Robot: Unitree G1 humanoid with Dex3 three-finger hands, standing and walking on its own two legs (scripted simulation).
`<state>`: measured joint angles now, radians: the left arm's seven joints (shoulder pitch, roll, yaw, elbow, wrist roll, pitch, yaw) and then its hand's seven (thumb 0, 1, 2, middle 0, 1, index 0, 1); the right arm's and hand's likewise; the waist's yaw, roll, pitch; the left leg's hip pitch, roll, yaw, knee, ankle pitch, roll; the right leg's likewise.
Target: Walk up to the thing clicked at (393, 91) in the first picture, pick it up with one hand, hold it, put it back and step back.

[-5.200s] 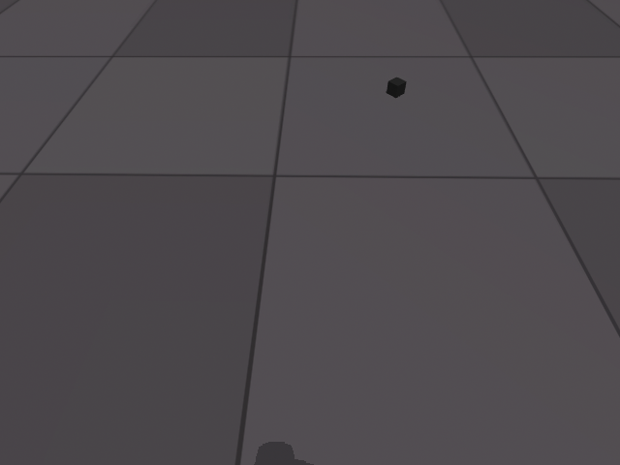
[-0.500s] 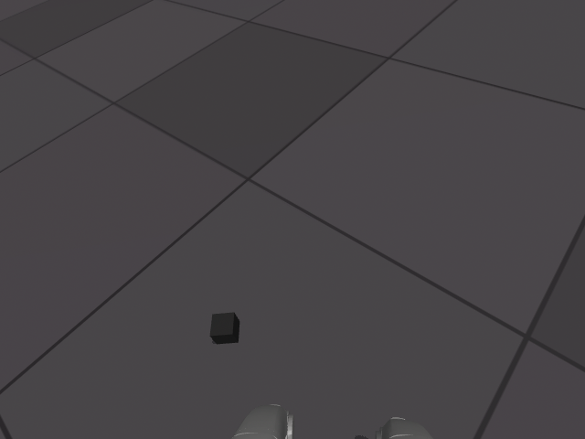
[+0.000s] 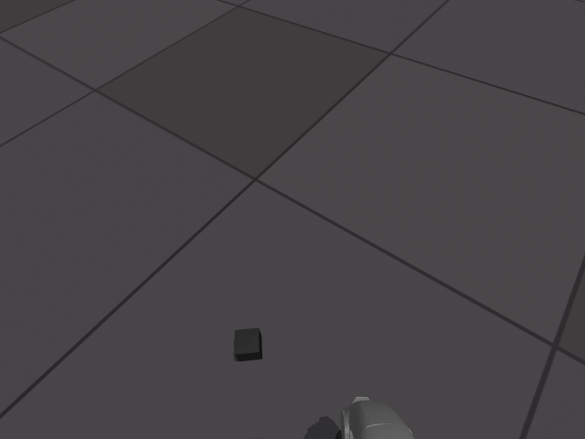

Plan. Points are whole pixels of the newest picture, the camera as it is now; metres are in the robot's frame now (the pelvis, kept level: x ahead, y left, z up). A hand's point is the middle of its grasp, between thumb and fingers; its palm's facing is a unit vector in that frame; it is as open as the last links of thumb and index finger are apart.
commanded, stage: walk up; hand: left
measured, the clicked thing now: (248, 344) +0.47 +0.18 -0.71
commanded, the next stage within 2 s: stand in 1.74 s
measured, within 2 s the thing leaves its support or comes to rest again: neither
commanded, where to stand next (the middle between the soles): +0.09 -0.04 m, yaw -4 degrees
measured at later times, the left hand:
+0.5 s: hand out of the picture +0.15 +0.32 -0.15, palm faces -0.05 -0.92 -0.38, open 7.4 cm
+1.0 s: hand (136, 422) +0.18 +0.25 -0.12, palm faces -0.09 -0.95 -0.31, open 7.4 cm
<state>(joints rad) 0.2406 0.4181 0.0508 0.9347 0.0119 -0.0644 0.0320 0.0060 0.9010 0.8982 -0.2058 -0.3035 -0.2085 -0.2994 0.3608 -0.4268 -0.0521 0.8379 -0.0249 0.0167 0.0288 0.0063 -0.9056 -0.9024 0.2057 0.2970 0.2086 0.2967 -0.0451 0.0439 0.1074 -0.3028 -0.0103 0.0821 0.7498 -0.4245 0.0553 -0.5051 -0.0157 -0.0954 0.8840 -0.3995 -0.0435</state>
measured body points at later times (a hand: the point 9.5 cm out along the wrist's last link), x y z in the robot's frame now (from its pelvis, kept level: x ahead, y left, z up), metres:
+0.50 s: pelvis +0.05 +0.04 +0.01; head +0.08 +0.05 +0.45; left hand +0.16 +0.37 -0.12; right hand +0.13 -0.29 -0.10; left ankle +0.07 +0.17 -0.71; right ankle +0.06 -0.10 -0.71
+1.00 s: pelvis +0.05 +0.02 +0.03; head +0.06 +0.01 +0.48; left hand +0.18 +0.30 -0.10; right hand +0.10 -0.29 -0.10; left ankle +0.07 +0.17 -0.71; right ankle +0.06 -0.11 -0.71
